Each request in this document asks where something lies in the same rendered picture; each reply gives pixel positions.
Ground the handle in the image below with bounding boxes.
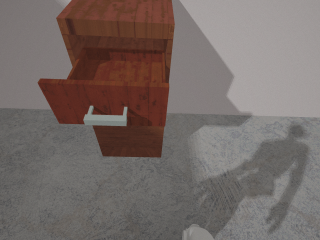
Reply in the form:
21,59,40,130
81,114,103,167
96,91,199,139
83,105,128,126

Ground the drawer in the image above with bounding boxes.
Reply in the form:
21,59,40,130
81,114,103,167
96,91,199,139
38,46,170,127

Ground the robot right thigh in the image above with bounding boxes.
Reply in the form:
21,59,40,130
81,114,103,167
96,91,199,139
182,226,214,240

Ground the cabinet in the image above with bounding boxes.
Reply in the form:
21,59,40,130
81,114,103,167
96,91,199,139
56,0,175,158

